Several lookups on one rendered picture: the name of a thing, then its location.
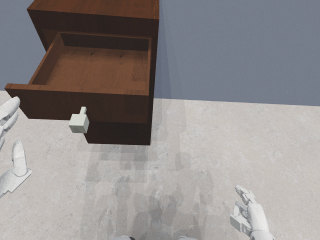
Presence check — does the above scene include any drawer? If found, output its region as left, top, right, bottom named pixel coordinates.
left=4, top=31, right=151, bottom=124

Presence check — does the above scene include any cabinet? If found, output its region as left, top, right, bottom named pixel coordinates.
left=27, top=0, right=159, bottom=146

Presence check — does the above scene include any robot left hand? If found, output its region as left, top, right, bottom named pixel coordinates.
left=0, top=96, right=32, bottom=199

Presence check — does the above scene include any right robot forearm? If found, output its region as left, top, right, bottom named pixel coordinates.
left=250, top=230, right=275, bottom=240

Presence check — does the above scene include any handle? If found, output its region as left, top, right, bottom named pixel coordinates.
left=69, top=106, right=90, bottom=134

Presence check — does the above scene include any robot right hand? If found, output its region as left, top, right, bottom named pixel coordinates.
left=230, top=185, right=270, bottom=237

